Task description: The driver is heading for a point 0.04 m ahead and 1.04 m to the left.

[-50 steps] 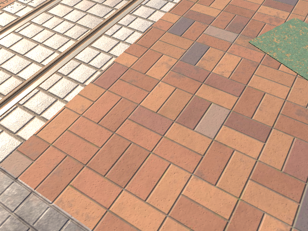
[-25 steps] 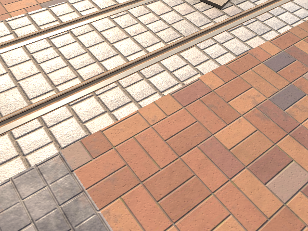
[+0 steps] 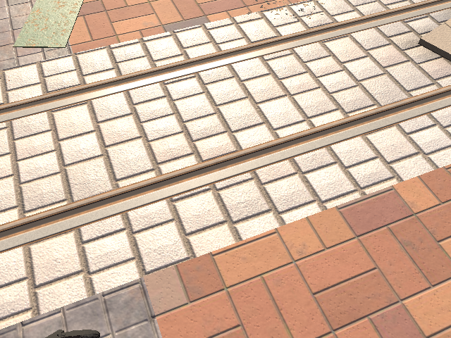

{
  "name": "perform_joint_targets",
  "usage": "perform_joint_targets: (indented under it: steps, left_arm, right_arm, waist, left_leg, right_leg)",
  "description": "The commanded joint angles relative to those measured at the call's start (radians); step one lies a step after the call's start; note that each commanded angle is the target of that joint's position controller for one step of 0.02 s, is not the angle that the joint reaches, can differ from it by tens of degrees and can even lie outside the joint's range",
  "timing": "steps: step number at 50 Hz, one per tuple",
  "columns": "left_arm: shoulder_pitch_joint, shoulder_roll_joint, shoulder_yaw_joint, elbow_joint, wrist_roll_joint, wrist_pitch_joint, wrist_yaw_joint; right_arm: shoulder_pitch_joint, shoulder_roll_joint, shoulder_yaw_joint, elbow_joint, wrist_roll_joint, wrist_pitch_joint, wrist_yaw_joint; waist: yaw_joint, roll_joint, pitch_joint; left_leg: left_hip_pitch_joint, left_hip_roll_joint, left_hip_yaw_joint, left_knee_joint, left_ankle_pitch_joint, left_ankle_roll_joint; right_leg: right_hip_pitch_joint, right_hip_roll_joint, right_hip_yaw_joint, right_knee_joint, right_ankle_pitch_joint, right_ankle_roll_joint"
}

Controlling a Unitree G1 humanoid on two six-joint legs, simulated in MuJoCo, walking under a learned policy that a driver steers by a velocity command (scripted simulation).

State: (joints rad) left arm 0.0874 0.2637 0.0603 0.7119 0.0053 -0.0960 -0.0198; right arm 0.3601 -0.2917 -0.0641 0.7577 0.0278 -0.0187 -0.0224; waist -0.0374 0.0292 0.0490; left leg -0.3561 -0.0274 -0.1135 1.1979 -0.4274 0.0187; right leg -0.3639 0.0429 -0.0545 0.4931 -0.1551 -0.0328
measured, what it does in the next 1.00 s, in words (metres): walks ahead, turning left: left foot, then right foot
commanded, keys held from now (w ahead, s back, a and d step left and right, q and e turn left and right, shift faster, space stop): w+q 1.00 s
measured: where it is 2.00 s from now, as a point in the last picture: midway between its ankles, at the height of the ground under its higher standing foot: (64, 203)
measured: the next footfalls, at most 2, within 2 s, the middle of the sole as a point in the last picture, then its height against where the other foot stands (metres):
left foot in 0.38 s outside the picture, level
right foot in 0.86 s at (197, 260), level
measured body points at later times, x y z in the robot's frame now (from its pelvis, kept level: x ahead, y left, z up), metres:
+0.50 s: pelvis +0.27 +0.08 +0.00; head +0.31 +0.11 +0.44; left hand +0.29 +0.39 -0.12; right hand +0.51 -0.13 -0.09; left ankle +0.32 +0.17 -0.73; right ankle +0.20 -0.10 -0.63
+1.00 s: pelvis +0.57 +0.14 +0.00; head +0.59 +0.15 +0.45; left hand +0.54 +0.44 -0.09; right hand +0.80 -0.05 -0.11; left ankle +0.43 +0.20 -0.64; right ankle +0.66 +0.07 -0.73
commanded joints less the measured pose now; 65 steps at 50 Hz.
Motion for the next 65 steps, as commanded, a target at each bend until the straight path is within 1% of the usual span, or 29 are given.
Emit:
perform_joint_targets:
  steps: [1,3,6,11,15,17,19,20,21,22,23,24,25,26,29,34,39,42,43,44,45,46,47,48,51,55,61,63,65]
  left_arm:
    - [0.071,0.088,0.026,-0.011,0.011,-0.006,0.010]
    - [0.066,0.097,0.032,0.010,-0.002,-0.019,0.008]
    - [0.083,0.143,0.047,0.034,-0.005,-0.025,0.009]
    - [0.123,0.180,0.053,0.057,-0.012,-0.006,0.014]
    - [0.183,0.225,0.065,0.083,-0.034,0.021,0.016]
    - [0.179,0.257,0.073,0.082,-0.044,0.037,0.021]
    - [0.169,0.238,0.062,0.074,-0.045,0.049,0.030]
    - [0.205,0.157,0.032,0.043,-0.006,0.043,0.031]
    - [0.222,0.082,-0.001,-0.013,0.004,0.013,0.022]
    - [0.120,0.181,0.020,-0.024,-0.031,-0.017,0.008]
    - [0.068,0.185,0.018,-0.043,-0.052,-0.034,0.001]
    - [0.069,0.169,0.014,-0.035,-0.035,-0.041,0.007]
    - [0.074,0.180,0.021,-0.025,-0.010,-0.037,0.013]
    - [0.090,0.181,0.024,-0.021,-0.004,-0.027,0.010]
    - [0.087,0.148,0.017,-0.020,0.009,0.000,0.009]
    - [-0.102,0.095,-0.008,-0.069,0.003,0.000,0.001]
    - [-0.138,0.147,0.011,-0.092,-0.013,-0.015,-0.013]
    - [0.015,0.180,0.036,-0.055,-0.010,-0.027,-0.007]
    - [0.145,0.221,0.051,-0.042,0.007,-0.033,0.000]
    - [0.263,0.314,0.074,-0.018,0.025,-0.023,0.004]
    - [0.276,0.258,0.064,-0.010,-0.002,-0.016,-0.006]
    - [0.225,0.184,0.044,-0.024,-0.009,-0.011,-0.001]
    - [0.175,0.158,0.035,-0.031,-0.002,-0.002,0.004]
    - [0.140,0.135,0.027,-0.024,0.004,0.002,0.007]
    - [0.122,0.108,0.021,-0.003,0.004,-0.008,0.014]
    - [0.147,0.157,0.039,0.032,-0.002,-0.015,0.015]
    - [0.188,0.197,0.045,0.067,-0.011,0.007,0.024]
    - [0.213,0.215,0.050,0.081,-0.021,0.018,0.023]
    - [0.213,0.241,0.058,0.086,-0.032,0.032,0.026]
  right_arm:
    - [-0.029,-0.109,-0.036,-0.099,-0.001,-0.010,0.005]
    - [-0.040,-0.065,-0.026,-0.111,0.002,0.004,0.006]
    - [-0.100,-0.056,-0.019,-0.139,-0.009,0.003,0.013]
    - [-0.254,-0.040,-0.005,-0.172,-0.005,-0.018,0.048]
    - [-0.338,-0.058,-0.009,-0.222,-0.003,-0.013,0.070]
    - [-0.288,-0.098,-0.030,-0.225,-0.010,-0.007,0.072]
    - [-0.005,-0.190,-0.085,-0.152,-0.006,0.004,0.058]
    - [0.119,-0.292,-0.116,-0.125,0.001,0.014,0.036]
    - [0.056,-0.341,-0.110,-0.165,0.008,-0.003,0.041]
    - [0.057,-0.240,-0.079,-0.175,-0.002,-0.021,0.051]
    - [0.033,-0.201,-0.066,-0.165,-0.010,-0.034,0.052]
    - [-0.029,-0.179,-0.058,-0.164,-0.010,-0.040,0.052]
    - [-0.085,-0.147,-0.047,-0.173,-0.014,-0.042,0.048]
    - [-0.119,-0.139,-0.041,-0.188,-0.025,-0.042,0.042]
    - [-0.124,-0.154,-0.044,-0.178,-0.022,-0.048,0.026]
    - [-0.060,-0.181,-0.053,-0.138,-0.012,-0.039,0.004]
    - [-0.002,-0.167,-0.053,-0.100,-0.002,-0.030,0.001]
    - [-0.017,-0.133,-0.044,-0.101,-0.008,-0.019,0.001]
    - [-0.013,-0.075,-0.022,-0.113,-0.017,-0.020,0.006]
    - [0.111,-0.012,-0.001,-0.138,0.005,-0.028,0.005]
    - [0.128,-0.089,-0.009,-0.133,0.017,-0.032,0.002]
    - [0.035,-0.162,-0.030,-0.129,0.017,-0.027,0.002]
    - [-0.038,-0.174,-0.034,-0.141,0.004,-0.021,0.000]
    - [-0.082,-0.161,-0.036,-0.152,-0.008,-0.021,0.002]
    - [-0.075,-0.098,-0.031,-0.154,0.002,-0.007,0.014]
    - [-0.139,-0.060,-0.017,-0.185,-0.006,-0.001,0.021]
    - [-0.306,-0.031,-0.001,-0.222,-0.004,-0.018,0.061]
    - [-0.347,-0.036,-0.002,-0.242,0.000,-0.017,0.072]
    - [-0.342,-0.062,-0.014,-0.254,-0.004,-0.015,0.080]
  waist:
    - [0.041,-0.115,-0.047]
    - [0.031,-0.121,-0.022]
    - [0.038,-0.091,-0.014]
    - [0.097,-0.067,0.014]
    - [0.108,-0.075,0.038]
    - [0.060,-0.107,-0.016]
    - [-0.098,-0.083,-0.166]
    - [-0.113,0.093,-0.257]
    - [-0.023,0.255,-0.393]
    - [-0.089,0.114,-0.375]
    - [-0.076,0.084,-0.250]
    - [-0.025,-0.005,-0.171]
    - [0.010,-0.001,-0.134]
    - [0.038,0.025,-0.115]
    - [0.056,0.011,-0.088]
    - [-0.013,0.034,-0.029]
    - [-0.017,0.065,-0.028]
    - [0.065,0.093,-0.079]
    - [0.123,0.028,-0.198]
    - [0.094,-0.262,-0.354]
    - [0.097,-0.322,-0.347]
    - [0.119,-0.206,-0.212]
    - [0.112,-0.134,-0.132]
    - [0.097,-0.109,-0.070]
    - [0.061,-0.149,-0.038]
    - [0.065,-0.104,-0.021]
    - [0.122,-0.085,0.023]
    - [0.126,-0.086,0.039]
    - [0.097,-0.102,0.021]
  left_leg:
    - [-0.265,0.140,-0.021,0.020,0.078,0.000]
    - [-0.271,0.160,-0.002,-0.036,0.093,-0.004]
    - [-0.322,0.175,0.004,-0.160,0.227,-0.016]
    - [-0.264,0.142,0.093,-0.453,0.462,-0.003]
    - [-0.269,0.111,0.137,-0.563,0.377,0.034]
    - [-0.163,0.047,0.192,-0.578,0.265,0.073]
    - [0.245,-0.036,0.211,-0.649,0.296,0.141]
    - [0.571,0.153,-0.116,-0.670,0.247,0.233]
    - [0.762,0.351,-0.680,-0.843,0.034,0.410]
    - [0.747,0.348,-0.655,-0.907,0.011,0.364]
    - [0.633,0.316,-0.513,-0.908,0.081,0.327]
    - [0.486,0.272,-0.408,-0.907,0.188,0.293]
    - [0.377,0.240,-0.330,-0.919,0.295,0.276]
    - [0.299,0.221,-0.301,-0.940,0.360,0.276]
    - [0.174,0.189,-0.220,-0.973,0.485,0.287]
    - [0.077,0.111,-0.136,-0.964,0.358,0.217]
    - [0.168,0.162,-0.260,-0.854,0.265,0.186]
    - [0.175,0.124,-0.281,-0.703,0.337,0.139]
    - [0.093,0.065,-0.219,-0.468,0.283,0.101]
    - [-0.236,-0.080,-0.071,-0.112,-0.058,0.017]
    - [-0.406,-0.029,-0.077,0.066,-0.165,0.000]
    - [-0.454,0.018,-0.078,0.126,-0.077,-0.008]
    - [-0.433,0.054,-0.036,0.120,-0.003,-0.011]
    - [-0.407,0.082,-0.030,0.072,0.049,-0.011]
    - [-0.322,0.130,-0.007,-0.020,0.112,-0.007]
    - [-0.381,0.147,0.008,-0.166,0.225,-0.024]
    - [-0.306,0.120,0.109,-0.480,0.452,-0.005]
    - [-0.299,0.108,0.131,-0.537,0.423,0.014]
    - [-0.241,0.068,0.171,-0.572,0.336,0.049]
  right_leg:
    - [0.238,-0.308,0.333,-0.294,-0.038,-0.157]
    - [0.191,-0.308,0.244,-0.343,0.023,-0.172]
    - [0.220,-0.315,0.141,-0.374,0.125,-0.185]
    - [0.274,-0.270,-0.046,-0.367,0.217,-0.133]
    - [0.411,-0.317,-0.091,-0.311,0.326,-0.106]
    - [0.458,-0.320,-0.128,-0.168,0.647,-0.084]
    - [0.320,-0.269,-0.181,0.220,0.738,-0.032]
    - [-0.011,-0.196,-0.191,0.572,0.263,0.023]
    - [-0.332,0.000,-0.004,0.859,-0.435,0.060]
    - [-0.437,-0.055,0.144,0.898,-0.393,0.041]
    - [-0.464,-0.092,0.131,0.850,-0.313,0.019]
    - [-0.413,-0.133,0.132,0.750,-0.241,0.019]
    - [-0.347,-0.160,0.135,0.667,-0.198,0.027]
    - [-0.290,-0.170,0.138,0.639,-0.168,0.037]
    - [-0.241,-0.152,0.110,0.518,-0.099,0.084]
    - [-0.153,-0.079,0.095,0.147,0.213,0.114]
    - [-0.097,-0.059,0.143,0.026,0.181,0.076]
    - [0.106,-0.051,0.109,-0.027,0.085,0.019]
    - [0.333,-0.170,0.214,-0.012,0.052,-0.037]
    - [0.689,-0.411,0.645,-0.097,-0.170,-0.196]
    - [0.710,-0.475,0.895,-0.193,-0.446,-0.228]
    - [0.598,-0.438,0.763,-0.219,-0.491,-0.186]
    - [0.479,-0.399,0.610,-0.220,-0.369,-0.152]
    - [0.371,-0.356,0.494,-0.237,-0.233,-0.143]
    - [0.261,-0.297,0.292,-0.299,-0.035,-0.133]
    - [0.288,-0.316,0.154,-0.340,0.146,-0.161]
    - [0.334,-0.288,-0.046,-0.345,0.241,-0.116]
    - [0.389,-0.308,-0.073,-0.327,0.292,-0.106]
    - [0.442,-0.320,-0.109,-0.249,0.533,-0.088]
Keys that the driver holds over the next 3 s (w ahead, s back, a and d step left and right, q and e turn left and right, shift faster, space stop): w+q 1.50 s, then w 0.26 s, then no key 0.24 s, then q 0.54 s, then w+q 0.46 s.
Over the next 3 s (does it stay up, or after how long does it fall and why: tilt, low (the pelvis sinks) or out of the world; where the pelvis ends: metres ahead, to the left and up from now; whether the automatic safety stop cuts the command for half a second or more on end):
stays up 0.99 0.73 0.01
